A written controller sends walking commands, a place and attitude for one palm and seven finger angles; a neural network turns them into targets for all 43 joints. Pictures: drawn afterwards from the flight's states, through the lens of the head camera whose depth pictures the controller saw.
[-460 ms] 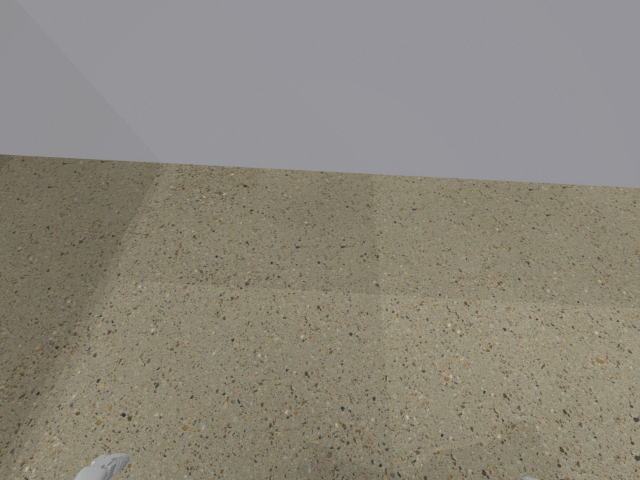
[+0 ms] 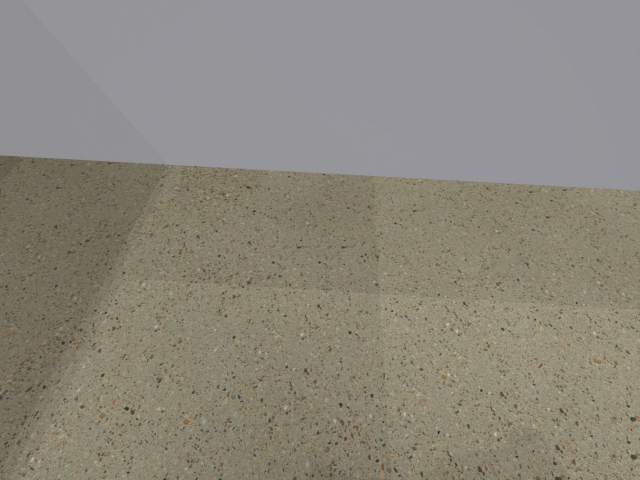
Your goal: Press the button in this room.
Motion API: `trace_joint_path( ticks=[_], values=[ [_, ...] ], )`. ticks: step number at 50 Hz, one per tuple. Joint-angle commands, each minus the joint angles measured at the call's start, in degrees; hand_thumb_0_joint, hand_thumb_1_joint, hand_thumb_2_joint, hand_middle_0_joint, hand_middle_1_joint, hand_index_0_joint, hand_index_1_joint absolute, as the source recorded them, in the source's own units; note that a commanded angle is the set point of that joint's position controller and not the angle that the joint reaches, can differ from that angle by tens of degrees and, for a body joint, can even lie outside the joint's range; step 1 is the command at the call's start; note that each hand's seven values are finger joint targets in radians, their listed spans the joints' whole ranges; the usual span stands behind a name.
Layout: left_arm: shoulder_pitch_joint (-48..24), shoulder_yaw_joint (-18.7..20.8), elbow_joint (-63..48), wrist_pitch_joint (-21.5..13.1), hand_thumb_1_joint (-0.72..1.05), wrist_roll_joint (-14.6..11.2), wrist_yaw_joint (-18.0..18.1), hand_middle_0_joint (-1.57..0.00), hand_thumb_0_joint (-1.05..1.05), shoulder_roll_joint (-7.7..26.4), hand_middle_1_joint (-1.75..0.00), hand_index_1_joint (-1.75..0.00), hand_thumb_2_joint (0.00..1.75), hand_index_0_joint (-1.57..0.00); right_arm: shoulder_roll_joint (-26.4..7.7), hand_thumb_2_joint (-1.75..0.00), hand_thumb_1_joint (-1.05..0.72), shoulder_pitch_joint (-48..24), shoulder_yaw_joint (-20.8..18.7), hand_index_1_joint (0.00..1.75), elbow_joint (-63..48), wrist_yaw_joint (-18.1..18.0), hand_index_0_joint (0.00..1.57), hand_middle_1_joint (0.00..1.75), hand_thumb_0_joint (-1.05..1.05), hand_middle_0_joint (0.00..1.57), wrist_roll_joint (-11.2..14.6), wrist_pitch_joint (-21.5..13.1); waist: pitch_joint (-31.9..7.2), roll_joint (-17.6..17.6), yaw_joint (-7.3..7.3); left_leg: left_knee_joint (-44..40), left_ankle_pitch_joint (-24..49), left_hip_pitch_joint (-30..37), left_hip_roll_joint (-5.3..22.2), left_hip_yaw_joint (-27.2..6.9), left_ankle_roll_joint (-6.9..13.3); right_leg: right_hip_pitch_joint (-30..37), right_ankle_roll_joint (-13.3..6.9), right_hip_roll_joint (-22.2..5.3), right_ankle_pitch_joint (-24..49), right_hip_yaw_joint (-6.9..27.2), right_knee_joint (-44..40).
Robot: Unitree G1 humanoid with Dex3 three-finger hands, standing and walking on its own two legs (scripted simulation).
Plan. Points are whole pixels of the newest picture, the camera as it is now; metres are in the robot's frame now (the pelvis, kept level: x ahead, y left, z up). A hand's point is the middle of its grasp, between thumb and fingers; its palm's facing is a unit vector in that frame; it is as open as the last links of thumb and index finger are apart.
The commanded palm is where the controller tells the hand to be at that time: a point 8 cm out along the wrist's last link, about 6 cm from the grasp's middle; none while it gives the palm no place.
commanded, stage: stand and wait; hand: left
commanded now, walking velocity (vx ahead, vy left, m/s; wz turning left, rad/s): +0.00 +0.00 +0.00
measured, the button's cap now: out of the picture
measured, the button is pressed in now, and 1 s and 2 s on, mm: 0 0 0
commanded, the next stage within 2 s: turn or walk to find it in 0.44 s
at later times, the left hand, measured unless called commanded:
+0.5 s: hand out of the picture +0.06 +0.24 -0.15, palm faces -0.02 -0.94 -0.33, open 7.4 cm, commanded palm none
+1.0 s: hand out of the picture +0.01 +0.21 -0.17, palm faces +0.15 -0.96 -0.25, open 7.4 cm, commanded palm none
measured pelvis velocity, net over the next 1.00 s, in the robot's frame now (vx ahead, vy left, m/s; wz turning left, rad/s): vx -0.04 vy -0.01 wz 0.15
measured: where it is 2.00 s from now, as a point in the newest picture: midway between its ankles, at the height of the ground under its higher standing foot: outside the picture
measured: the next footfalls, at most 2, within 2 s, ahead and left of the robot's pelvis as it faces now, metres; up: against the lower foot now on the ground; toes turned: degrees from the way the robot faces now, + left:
right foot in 1.14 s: -0.01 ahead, -0.14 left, +0.00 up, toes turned +13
left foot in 1.60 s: -0.12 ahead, +0.08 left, +0.00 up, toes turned +32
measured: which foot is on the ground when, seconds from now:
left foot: down 0.00-1.00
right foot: down 0.00-0.82, up 0.84-1.00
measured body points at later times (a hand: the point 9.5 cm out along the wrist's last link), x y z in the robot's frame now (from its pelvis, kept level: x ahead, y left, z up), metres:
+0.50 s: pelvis -0.02 -0.01 +0.00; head -0.02 -0.01 +0.45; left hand +0.06 +0.28 -0.13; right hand +0.05 -0.31 -0.13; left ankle +0.00 +0.11 -0.74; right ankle +0.00 -0.13 -0.74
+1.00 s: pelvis -0.04 -0.01 -0.01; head +0.00 +0.01 +0.44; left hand +0.00 +0.26 -0.15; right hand +0.03 -0.24 -0.16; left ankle +0.00 +0.11 -0.74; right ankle -0.05 -0.14 -0.69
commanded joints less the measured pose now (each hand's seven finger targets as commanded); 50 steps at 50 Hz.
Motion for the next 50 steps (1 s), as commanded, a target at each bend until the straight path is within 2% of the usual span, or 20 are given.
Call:
trace_joint_path(
  ticks=[1,9,21,24,27,29,31,35,36,37,38,39,40,41,42,43,45,46,47,50],
  values=[
    [-4.0,2.3,-3.9,-2.0,0.9,-0.1,1.0,-0.2,0.0,11.9,-0.3,-0.3,0.9,-0.2,-11.9,-0.9,-0.9,-4.1,-2.6,0.3,-3.6,-0.9,0.2,0.3,0.0,0.2,-0.1,-1.5,-3.7,0.3,-0.65,-5.1,7.2,-0.1,6.6,-5.8,1.7,-0.4,-2.5,-5.8,6.6,5.4,-5.2],
    [-3.9,2.3,-2.1,-2.1,0.9,-0.1,0.9,-0.2,0.0,12.1,-0.3,-0.3,0.9,-0.2,-12.1,-0.9,-0.9,-2.9,-2.4,0.3,-1.5,-0.8,0.2,0.3,0.0,0.2,0.0,-1.4,-2.3,0.5,-0.61,-6.4,3.3,-1.4,6.7,-6.2,1.4,-1.2,-2.6,-5.8,1.6,6.4,-7.1],
    [-3.9,2.3,-1.6,-2.1,0.9,0.0,0.9,-0.2,0.0,12.2,-0.3,-0.3,0.9,-0.2,-12.1,-0.9,-0.9,-1.7,-2.3,0.3,-0.2,-0.7,0.2,0.3,0.0,0.2,-0.1,-1.4,-1.1,-0.6,-0.6,-7.2,1.3,-2.2,6.7,-6.3,1.1,-2.3,-2.7,-5.7,-2.1,7.1,-8.5],
    [-4.1,2.5,-2.0,-2.0,0.9,0.0,1.0,-0.2,0.0,12.3,-0.3,-0.3,0.9,-0.2,-12.0,-0.9,-0.9,-1.6,-2.4,0.3,-0.5,-0.5,0.2,0.3,0.0,0.2,-0.1,-1.2,-1.2,0.3,-0.62,-6.4,2.8,-3.3,6.7,-6.9,1.2,-1.9,-2.5,-5.8,-1.4,6.3,-7.4],
    [-2.1,2.3,-2.2,-1.1,0.9,0.0,1.3,-0.2,0.0,9.2,-0.3,-0.3,0.9,-0.2,-8.8,-0.9,-0.9,-0.3,-1.9,0.3,-1.1,-0.4,0.2,0.3,0.0,0.2,-0.2,-0.5,-1.7,0.7,-0.28,-3.8,5.3,-5.3,6.4,-7.0,1.0,-1.6,-1.9,-6.4,0.4,5.2,-5.2],
    [-0.5,1.9,-2.3,-0.3,0.9,-0.1,1.6,-0.2,0.0,6.4,-0.3,-0.3,0.9,-0.2,-5.4,-0.9,-0.9,1.1,-1.3,0.3,-1.2,-0.3,0.2,0.3,0.0,0.2,-0.3,0.3,-1.1,0.3,-0.19,-2.3,5.3,-7.8,6.0,-6.8,0.5,-2.0,-1.4,-7.1,0.3,4.8,-4.2],
    [0.3,2.1,-3.1,0.2,0.9,0.0,1.9,-0.2,0.0,6.3,-0.3,-0.3,0.9,-0.2,-4.5,-0.9,-0.9,2.4,-1.3,0.3,-2.0,-0.2,0.2,0.3,0.0,0.2,-0.3,0.9,-1.9,-1.8,-0.11,0.3,6.2,-9.6,5.2,-6.5,0.2,-1.4,-1.8,-8.5,1.5,4.9,-3.4],
    [0.6,3.0,-5.7,0.6,0.9,0.2,2.2,-0.2,0.0,7.6,-0.3,-0.3,0.9,-0.2,-3.7,-0.9,-0.9,4.6,-2.3,0.3,-3.9,-0.2,0.2,0.3,0.0,0.2,-0.3,1.8,-3.2,-5.3,-0.66,8.9,4.4,-9.9,3.2,-4.1,-0.2,-4.3,-4.9,-13.7,2.3,6.3,-3.7],
    [0.3,3.1,-6.4,0.6,0.9,0.3,2.3,-0.2,0.0,7.6,-0.3,-0.3,0.9,-0.2,-3.6,-0.9,-0.9,5.2,-2.5,0.3,-4.1,-0.2,0.2,0.3,0.0,0.2,-0.3,2.0,-3.3,-6.4,-0.93,10.6,3.2,-9.3,3.0,-3.6,-0.3,-5.6,-5.6,-14.6,2.5,6.3,-3.5],
    [-0.6,3.2,-7.2,0.7,0.9,0.4,2.4,-0.2,0.0,7.4,-0.3,-0.3,0.9,-0.2,-3.4,-0.9,-0.9,6.3,-2.8,0.3,-4.4,-0.1,0.2,0.3,0.0,0.2,-0.2,2.0,-3.4,-6.1,-1.71,10.9,2.7,-8.6,3.1,-4.0,-0.2,-7.1,-5.7,-14.6,2.3,5.6,-2.2],
    [-1.2,3.3,-8.0,0.8,0.9,0.5,2.4,-0.2,0.0,6.9,-0.3,-0.3,0.9,-0.2,-3.1,-0.9,-0.9,7.1,-3.0,0.3,-4.6,0.0,0.2,0.3,0.0,0.2,-0.3,2.1,-3.0,-5.0,-2.06,9.7,2.7,-8.3,3.6,-4.9,0.2,-8.8,-5.1,-13.8,0.4,3.9,-0.6],
    [-1.8,3.3,-8.8,1.0,0.9,0.5,2.4,-0.2,0.0,6.0,-0.3,-0.3,0.9,-0.2,-3.2,-0.9,-0.9,7.9,-3.2,0.3,-4.8,0.1,0.2,0.3,0.0,0.2,-0.4,2.1,-2.3,-2.5,-2.43,6.9,3.3,-8.9,4.7,-7.7,0.9,-10.3,-3.8,-11.6,-2.9,1.4,2.3],
    [-2.0,3.3,-9.3,1.2,0.9,0.4,2.3,-0.2,0.0,4.5,-0.3,-0.3,0.9,-0.2,-4.3,-0.9,-0.9,8.2,-3.4,0.3,-5.4,0.2,0.2,0.3,0.0,0.2,-0.7,1.9,-1.5,3.7,-2.64,1.9,4.5,-9.9,7.1,-14.0,2.5,-11.5,-1.6,-7.3,-6.3,-1.8,8.0],
    [-2.0,3.2,-9.9,1.2,0.9,0.1,2.3,-0.2,0.0,2.7,-0.3,-0.3,0.9,-0.2,-6.4,-0.9,-0.9,8.6,-3.9,0.3,-6.0,0.0,0.2,0.3,0.0,0.2,-1.0,1.5,-0.9,11.9,-2.79,-5.9,5.9,-11.0,12.5,-25.3,6.0,-12.4,0.8,-1.1,-9.6,-5.3,17.5],
    [-1.6,3.1,-10.6,1.0,0.9,0.2,2.4,-0.2,0.0,2.2,-0.3,-0.3,0.9,-0.2,-7.3,-0.9,-0.9,8.9,-4.4,0.3,-6.4,-0.4,0.2,0.3,0.0,0.2,-0.7,1.2,-1.1,14.6,-2.52,-9.3,11.3,-9.3,15.8,-31.3,9.9,-14.9,1.0,0.4,-16.8,-2.9,26.0],
    [-0.9,3.4,-10.4,1.1,0.9,0.3,2.6,-0.2,0.0,2.2,-0.3,-0.3,0.9,-0.2,-7.1,-0.9,-0.9,9.0,-4.6,0.3,-6.7,-0.8,0.2,0.3,0.0,0.2,-0.6,1.1,-2.1,14.1,-2.3,-9.2,13.9,-7.3,16.0,-31.9,11.5,-16.8,0.7,-0.4,-18.2,0.1,31.6],
    [0.2,3.8,-9.9,0.9,0.9,0.2,2.4,-0.2,0.0,1.4,-0.3,-0.3,0.9,-0.2,-5.9,-0.9,-0.9,8.1,-4.8,0.3,-7.3,-1.4,0.2,0.3,0.0,0.2,-0.6,1.1,-4.2,10.8,-1.52,-6.2,16.1,-4.5,13.9,-28.2,11.3,-18.3,0.9,-0.9,-16.2,1.7,34.1],
    [0.8,3.7,-9.8,0.8,0.9,0.0,2.2,-0.2,0.0,0.3,-0.3,-0.3,0.9,-0.2,-5.5,-0.9,-0.9,7.6,-4.9,0.3,-7.6,-1.5,0.2,0.3,0.0,0.2,-0.7,1.2,-5.4,10.7,-1.23,-5.0,17.6,-2.4,12.3,-25.8,10.7,-18.6,1.2,-0.7,-15.3,1.2,32.6],
    [0.9,3.5,-9.9,0.7,0.9,0.0,2.1,-0.2,0.0,-0.2,-0.3,-0.3,0.9,-0.2,-5.1,-0.9,-0.9,7.9,-5.0,0.3,-7.9,-1.6,0.2,0.3,0.0,0.2,-0.7,1.2,-6.2,9.4,-1.52,-4.2,19.1,-1.2,11.8,-25.1,10.7,-18.5,1.5,-0.3,-15.0,0.6,31.1],
    [0.6,3.5,-10.6,0.6,0.9,-0.5,2.1,-0.2,0.0,-2.0,-0.3,-0.3,0.9,-0.2,-4.6,-0.9,-0.9,9.7,-5.5,0.3,-7.9,-1.7,0.2,0.3,0.0,0.2,-0.9,1.7,-7.3,9.7,-2.58,-3.7,20.3,0.7,10.9,-26.3,10.5,-15.9,1.7,0.8,-15.4,0.3,24.0]
  ],
)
